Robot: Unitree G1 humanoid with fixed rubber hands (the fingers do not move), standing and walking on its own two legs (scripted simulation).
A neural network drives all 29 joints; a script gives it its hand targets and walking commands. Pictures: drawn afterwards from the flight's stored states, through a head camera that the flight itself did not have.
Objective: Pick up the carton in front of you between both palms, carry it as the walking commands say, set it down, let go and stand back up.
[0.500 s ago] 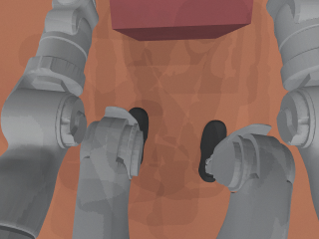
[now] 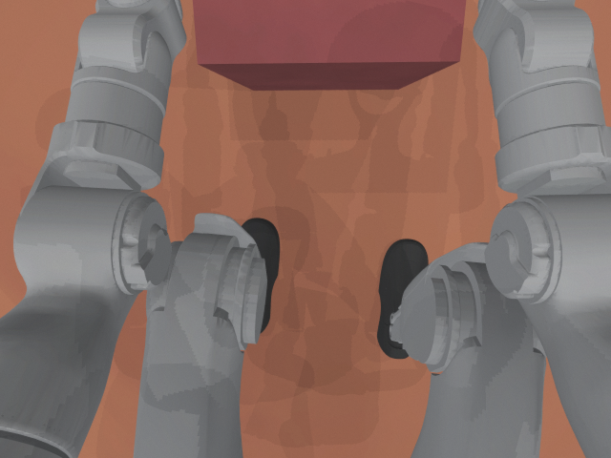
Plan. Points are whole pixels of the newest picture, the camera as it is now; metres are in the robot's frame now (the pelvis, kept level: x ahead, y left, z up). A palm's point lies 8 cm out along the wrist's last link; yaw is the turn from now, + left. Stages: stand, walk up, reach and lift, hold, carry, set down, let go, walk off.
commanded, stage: reach and lift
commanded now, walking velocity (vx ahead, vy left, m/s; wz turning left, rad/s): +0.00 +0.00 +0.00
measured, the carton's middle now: out of the picture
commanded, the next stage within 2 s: none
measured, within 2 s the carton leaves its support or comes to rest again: neither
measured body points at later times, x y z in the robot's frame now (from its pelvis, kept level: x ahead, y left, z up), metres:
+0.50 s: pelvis -0.01 -0.01 +0.11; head +0.27 +0.00 +0.47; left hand +0.50 +0.19 +0.05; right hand +0.53 -0.12 +0.05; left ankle +0.12 +0.13 -0.33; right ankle +0.11 -0.12 -0.33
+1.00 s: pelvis +0.05 +0.00 +0.24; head +0.22 +0.00 +0.65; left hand +0.48 +0.17 +0.20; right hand +0.49 -0.13 +0.20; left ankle +0.12 +0.13 -0.33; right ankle +0.11 -0.12 -0.33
